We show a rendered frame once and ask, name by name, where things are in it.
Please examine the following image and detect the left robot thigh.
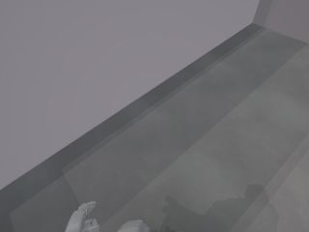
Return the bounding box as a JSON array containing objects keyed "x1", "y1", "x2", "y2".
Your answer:
[{"x1": 117, "y1": 220, "x2": 150, "y2": 232}]

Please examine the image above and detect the robot left hand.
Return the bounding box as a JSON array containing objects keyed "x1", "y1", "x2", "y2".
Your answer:
[{"x1": 65, "y1": 201, "x2": 99, "y2": 232}]

